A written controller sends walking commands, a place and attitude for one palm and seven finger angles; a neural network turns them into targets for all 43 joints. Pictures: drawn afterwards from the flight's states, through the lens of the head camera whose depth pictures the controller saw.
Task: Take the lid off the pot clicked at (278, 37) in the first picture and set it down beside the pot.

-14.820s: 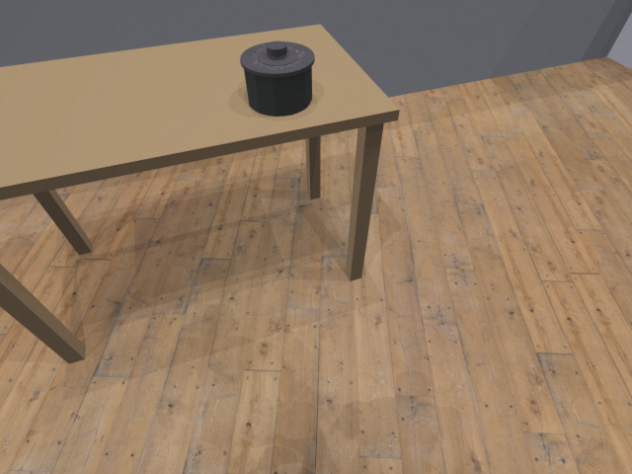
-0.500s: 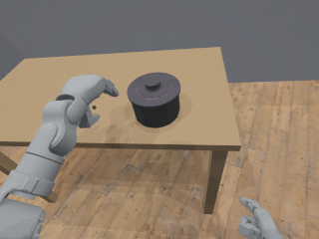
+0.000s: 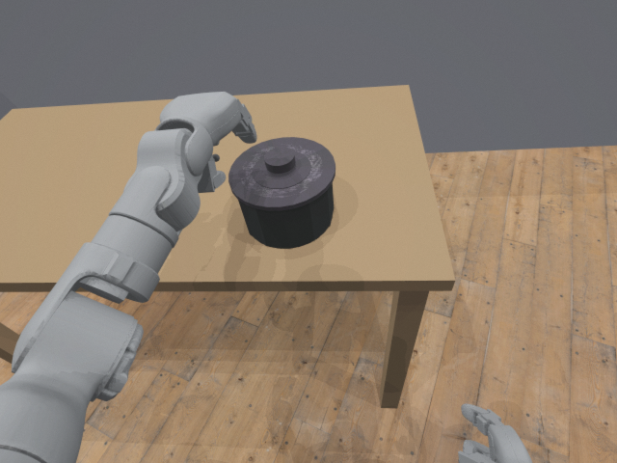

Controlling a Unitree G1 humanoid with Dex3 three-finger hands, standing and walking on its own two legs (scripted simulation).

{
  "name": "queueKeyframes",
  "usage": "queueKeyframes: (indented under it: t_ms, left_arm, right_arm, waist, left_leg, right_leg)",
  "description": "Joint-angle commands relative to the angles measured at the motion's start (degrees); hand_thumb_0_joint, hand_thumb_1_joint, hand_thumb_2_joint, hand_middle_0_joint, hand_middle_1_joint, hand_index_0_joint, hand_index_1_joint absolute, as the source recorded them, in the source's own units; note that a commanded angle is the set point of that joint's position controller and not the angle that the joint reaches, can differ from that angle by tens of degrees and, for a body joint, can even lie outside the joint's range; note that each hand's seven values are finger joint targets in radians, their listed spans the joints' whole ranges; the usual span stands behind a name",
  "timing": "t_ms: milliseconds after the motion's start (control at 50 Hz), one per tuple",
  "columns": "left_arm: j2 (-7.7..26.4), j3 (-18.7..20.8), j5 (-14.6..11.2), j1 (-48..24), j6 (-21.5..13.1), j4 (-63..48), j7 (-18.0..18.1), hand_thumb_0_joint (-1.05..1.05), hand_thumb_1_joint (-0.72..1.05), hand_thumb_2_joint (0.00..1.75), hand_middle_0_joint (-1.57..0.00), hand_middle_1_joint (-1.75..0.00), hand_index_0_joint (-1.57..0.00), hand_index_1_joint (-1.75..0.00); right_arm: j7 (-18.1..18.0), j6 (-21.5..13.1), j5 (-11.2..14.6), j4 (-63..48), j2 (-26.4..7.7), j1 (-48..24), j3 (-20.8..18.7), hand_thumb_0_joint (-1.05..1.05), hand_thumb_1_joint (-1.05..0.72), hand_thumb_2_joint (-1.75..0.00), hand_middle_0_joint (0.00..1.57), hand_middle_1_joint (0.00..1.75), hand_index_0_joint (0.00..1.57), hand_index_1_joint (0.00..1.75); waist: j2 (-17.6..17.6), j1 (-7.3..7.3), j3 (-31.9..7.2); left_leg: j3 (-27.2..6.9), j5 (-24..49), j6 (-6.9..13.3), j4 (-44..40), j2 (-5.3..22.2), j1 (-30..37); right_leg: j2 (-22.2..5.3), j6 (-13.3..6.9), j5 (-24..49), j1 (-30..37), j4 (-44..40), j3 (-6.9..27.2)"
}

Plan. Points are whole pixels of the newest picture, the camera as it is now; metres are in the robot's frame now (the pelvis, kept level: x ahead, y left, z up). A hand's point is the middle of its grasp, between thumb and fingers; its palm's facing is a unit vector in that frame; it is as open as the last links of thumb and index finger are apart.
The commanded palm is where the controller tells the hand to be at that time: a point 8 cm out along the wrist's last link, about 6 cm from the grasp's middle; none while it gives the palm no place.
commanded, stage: move the open hand above the knob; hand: left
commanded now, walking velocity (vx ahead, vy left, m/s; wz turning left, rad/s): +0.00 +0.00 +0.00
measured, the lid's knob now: (279, 160) +0.54 +0.06 +0.11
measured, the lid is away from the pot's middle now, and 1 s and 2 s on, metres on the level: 0.00 0.00 0.00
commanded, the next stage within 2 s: lower the open fingers around the knob in 1.20 s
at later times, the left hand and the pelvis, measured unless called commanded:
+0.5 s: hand (274, 136) +0.50 +0.05 +0.18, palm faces -0.25 -0.04 -0.97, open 9.9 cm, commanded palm +0.49 +0.06 +0.24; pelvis +0.01 +0.01 +0.00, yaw -1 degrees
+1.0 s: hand (256, 137) +0.51 +0.08 +0.17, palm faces -0.26 -0.05 -0.97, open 9.9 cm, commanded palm +0.50 +0.07 +0.24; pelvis +0.02 +0.01 +0.00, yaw +0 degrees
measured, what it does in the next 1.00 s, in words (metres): stands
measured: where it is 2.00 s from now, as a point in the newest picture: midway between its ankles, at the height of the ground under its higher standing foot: outside the picture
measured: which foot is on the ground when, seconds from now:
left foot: down 0.00-1.00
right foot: down 0.00-1.00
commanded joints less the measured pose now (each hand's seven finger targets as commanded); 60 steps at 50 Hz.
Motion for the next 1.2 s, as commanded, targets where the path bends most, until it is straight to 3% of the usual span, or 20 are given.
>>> queueKeyframes:
  t_ms: [0, 60, 100, 180, 260, 280, 320, 420, 480, 540, 580, 660, 700, 740, 820, 860, 940, 1000, 1080, 1180]
  left_arm:
    - [2.92, 0.9, 1.28, -24.12, 1.14, -6.46, 1.4, 0.0, -0.34, 1.58, -0.87, -0.08, -0.87, -0.08]
    - [4.34, 0.83, 1.74, -35.13, 0.97, -10.81, 1.43, 0.0, -0.34, 1.58, -0.87, -0.08, -0.87, -0.08]
    - [8.48, 3.52, 2.62, -42.49, 0.76, -8.08, 2.52, 0.0, -0.34, 1.58, -0.87, -0.08, -0.87, -0.08]
    - [11.95, 8.28, 2.43, -44.78, 0.34, 4.23, 5.8, 0.0, -0.34, 1.58, -0.87, -0.08, -0.87, -0.08]
    - [-2.09, -0.94, 3.14, -40.87, 2.3, 14.13, 6.89, 0.0, -0.34, 1.58, -0.87, -0.08, -0.87, -0.08]
    - [-2.76, -1.3, 3.53, -40.32, 2.86, 15.98, 6.81, 0.0, -0.34, 1.58, -0.87, -0.08, -0.87, -0.08]
    - [-3.04, -1.86, 3.42, -43.02, 3.68, 17.6, 6.28, 0.0, -0.34, 1.58, -0.87, -0.08, -0.87, -0.08]
    - [4.43, 2.89, 2.85, -58.67, 1.02, 13.88, 6.87, 0.0, -0.34, 1.58, -0.87, -0.08, -0.87, -0.08]
    - [8.14, 6.25, 4.1, -55.93, -0.53, 15.45, 8.27, 0.0, -0.34, 1.58, -0.87, -0.08, -0.87, -0.08]
    - [4.84, 5.02, 5.24, -44.52, 2.67, 26.02, 8.74, 0.0, -0.34, 1.58, -0.87, -0.08, -0.87, -0.08]
    - [4.45, 5.22, 4.96, -40.37, 3.68, 26.76, 8.3, 0.0, -0.34, 1.58, -0.87, -0.08, -0.87, -0.08]
    - [1.52, 2.07, 3.03, -48.95, 1.24, 13.15, 5.86, 0.0, -0.34, 1.58, -0.87, -0.08, -0.87, -0.08]
    - [7.86, 5.69, 3.74, -51.89, -0.37, 10.77, 5.58, 0.0, -0.34, 1.58, -0.87, -0.08, -0.87, -0.08]
    - [9.27, 5.8, 4.29, -53.96, -1.11, 11.42, 5.85, 0.0, -0.34, 1.58, -0.87, -0.08, -0.87, -0.08]
    - [1.8, 0.73, 4.1, -49.51, -0.12, 17.5, 6.77, 0.0, -0.34, 1.58, -0.87, -0.08, -0.87, -0.08]
    - [-3.99, -2.77, 2.51, -49.64, -0.23, 16.61, 6.6, 0.0, -0.34, 1.58, -0.87, -0.08, -0.87, -0.08]
    - [2.64, 2.41, 2.58, -51.25, 0.34, 16.63, 6.35, 0.0, -0.34, 1.58, -0.87, -0.08, -0.87, -0.08]
    - [1.25, 0.16, 3.49, -56.35, -0.49, 14.2, 6.49, 0.0, -0.34, 1.58, -0.87, -0.08, -0.87, -0.08]
    - [4.23, 3.6, 3.53, -53.51, -0.34, 16.91, 7.6, 0.0, -0.34, 1.58, -0.87, -0.08, -0.87, -0.08]
    - [-1.67, 0.28, 3.69, -47.55, 2.71, 21.63, 6.89, 0.0, -0.34, 1.58, -0.87, -0.08, -0.87, -0.08]
  right_arm:
    - [1.34, -1.1, 0.37, -8.55, -4.98, -5.61, -2.61, 0.0, -0.9, -0.9, 0.2, 0.3, 0.2, 0.3]
    - [1.2, -0.99, 0.07, -8.49, -4.9, -5.16, -2.94, 0.0, -0.9, -0.9, 0.2, 0.3, 0.2, 0.3]
    - [0.51, -1.79, -0.04, -6.99, -4.73, -3.36, -2.69, 0.0, -0.9, -0.9, 0.2, 0.3, 0.2, 0.3]
    - [-0.96, -2.67, -0.5, -3.63, -4.97, 0.45, -2.13, 0.0, -0.9, -0.9, 0.2, 0.3, 0.2, 0.3]
    - [-0.04, -2.33, -0.48, -2.69, -4.52, 1.63, -2.55, 0.0, -0.9, -0.9, 0.2, 0.3, 0.2, 0.3]
    - [0.25, -2.18, -0.82, -2.54, -4.96, 1.91, -2.83, 0.0, -0.9, -0.9, 0.2, 0.3, 0.2, 0.3]
    - [0.24, -1.62, -0.75, -2.45, -5.45, 1.91, -2.87, 0.0, -0.9, -0.9, 0.2, 0.3, 0.2, 0.3]
    - [-2.03, -4.57, -1.13, -1.06, -5.35, 5.92, -3.1, 0.0, -0.9, -0.9, 0.2, 0.3, 0.2, 0.3]
    - [-2.15, -5.56, -1.61, -0.97, -5.33, 6.98, -2.91, 0.0, -0.9, -0.9, 0.2, 0.3, 0.2, 0.3]
    - [-1.46, -4.22, -1.39, -0.08, -6.02, 7.51, -2.84, 0.0, -0.9, -0.9, 0.2, 0.3, 0.2, 0.3]
    - [-0.82, -3.76, -1.34, -1.49, -6.53, 6.16, -2.73, 0.0, -0.9, -0.9, 0.2, 0.3, 0.2, 0.3]
    - [-0.64, -3.89, -1.18, -3.96, -5.65, 4.77, -3.67, 0.0, -0.9, -0.9, 0.2, 0.3, 0.2, 0.3]
    - [-1.32, -4.58, -1.28, -3.6, -5.65, 5.18, -3.58, 0.0, -0.9, -0.9, 0.2, 0.3, 0.2, 0.3]
    - [-1.98, -4.93, -0.99, -2.66, -5.39, 5.83, -3.42, 0.0, -0.9, -0.9, 0.2, 0.3, 0.2, 0.3]
    - [-1.65, -4.95, -0.49, -0.96, -5.54, 6.53, -3.38, 0.0, -0.9, -0.9, 0.2, 0.3, 0.2, 0.3]
    - [-1.04, -4.88, -0.52, -1.14, -5.53, 6.29, -3.68, 0.0, -0.9, -0.9, 0.2, 0.3, 0.2, 0.3]
    - [-1.13, -4.29, -0.93, -1.07, -5.86, 5.44, -3.39, 0.0, -0.9, -0.9, 0.2, 0.3, 0.2, 0.3]
    - [-1.38, -4.6, -0.88, -1.07, -5.25, 5.44, -3.25, 0.0, -0.9, -0.9, 0.2, 0.3, 0.2, 0.3]
    - [-1.36, -4.46, -1.1, -0.89, -5.44, 5.64, -3.0, 0.0, -0.9, -0.9, 0.2, 0.3, 0.2, 0.3]
    - [-0.35, -2.43, -1.05, -0.97, -5.93, 4.8, -2.99, 0.0, -0.9, -0.9, 0.2, 0.3, 0.2, 0.3]
  waist:
    - [-9.53, -0.48, -20.31]
    - [-8.42, -1.85, -23.68]
    - [-7.27, -2.13, -24.72]
    - [-10.68, -1.88, -23.11]
    - [-9.66, -2.88, -19.95]
    - [-9.17, -2.94, -19.75]
    - [-10.0, -4.05, -20.57]
    - [-9.94, -6.13, -28.17]
    - [-8.56, -4.61, -29.63]
    - [-12.44, -3.57, -22.76]
    - [-12.54, -2.54, -23.15]
    - [-9.81, -3.91, -29.21]
    - [-9.38, -3.9, -31.53]
    - [-10.25, -4.47, -29.18]
    - [-9.66, -5.41, -21.55]
    - [-7.14, -5.9, -22.84]
    - [-8.94, -5.33, -27.51]
    - [-7.9, -6.3, -28.52]
    - [-9.03, -5.16, -28.3]
    - [-10.53, -4.98, -24.2]
  left_leg:
    - [-1.67, 17.1, 0.83, -0.95, 0.13, 7.53]
    - [-2.64, 18.75, 1.33, -0.39, -0.1, 10.17]
    - [-3.08, 17.28, 1.39, -0.99, -0.3, 10.73]
    - [-2.7, 13.92, 1.17, -2.85, -0.11, 7.21]
    - [-2.41, 14.8, 0.53, -3.04, 0.43, 6.2]
    - [-2.49, 15.43, 0.48, -2.65, 0.62, 6.83]
    - [-2.19, 13.78, 0.68, -2.4, 0.44, 6.58]
    - [-2.66, 13.33, 1.91, -2.12, -0.03, 9.07]
    - [-2.95, 17.61, 1.63, -2.02, 0.26, 8.6]
    - [-1.28, 18.18, 1.36, -2.87, 0.81, 3.4]
    - [-0.74, 19.43, 1.17, -2.83, 0.79, 2.12]
    - [-0.95, 24.05, 2.44, -1.23, 0.59, 8.05]
    - [-1.16, 23.46, 2.83, -1.02, 0.24, 9.53]
    - [-1.2, 21.37, 2.86, -1.58, 0.25, 8.79]
    - [-1.81, 18.42, 2.09, -2.09, 0.77, 8.18]
    - [-2.22, 20.44, 1.71, -1.46, 0.79, 10.4]
    - [-2.03, 19.23, 1.8, -0.79, 0.4, 10.29]
    - [-2.61, 21.09, 1.87, -0.14, 0.39, 11.52]
    - [-2.89, 23.9, 1.47, -0.29, 0.72, 10.28]
    - [-2.46, 24.48, 0.96, -0.57, 1.3, 8.19]
  right_leg:
    - [0.14, 0.07, 21.98, 5.92, -2.37, 0.85]
    - [0.37, -0.2, 22.86, 6.11, -2.61, 1.19]
    - [0.84, -0.24, 22.17, 6.58, -2.65, 1.53]
    - [0.95, -0.11, 20.62, 7.35, -3.2, 1.45]
    - [0.86, -0.45, 18.5, 2.59, -2.96, 0.35]
    - [1.0, -0.41, 18.51, 1.64, -2.91, 0.23]
    - [0.98, -0.08, 18.25, 1.37, -3.23, 0.7]
    - [0.92, 0.36, 21.31, 4.4, -4.21, 2.37]
    - [0.76, -0.1, 24.64, 6.12, -3.31, 2.66]
    - [1.05, 0.1, 25.31, 5.49, -3.45, 1.69]
    - [0.72, 0.23, 27.1, 7.3, -3.1, 1.78]
    - [0.29, 0.52, 31.01, 8.69, -3.64, 2.27]
    - [0.42, 0.68, 32.05, 10.19, -3.73, 3.15]
    - [0.56, 0.65, 30.65, 8.94, -4.14, 3.11]
    - [1.23, 0.2, 23.7, 1.56, -4.64, 1.54]
    - [1.08, -0.03, 22.72, -0.52, -4.3, 1.05]
    - [0.82, 0.2, 24.62, 2.94, -3.8, 2.0]
    - [0.9, 0.04, 25.75, 1.89, -3.63, 1.79]
    - [0.99, -0.15, 27.28, 3.02, -3.02, 1.65]
    - [1.04, -0.1, 25.64, 0.52, -2.96, 0.77]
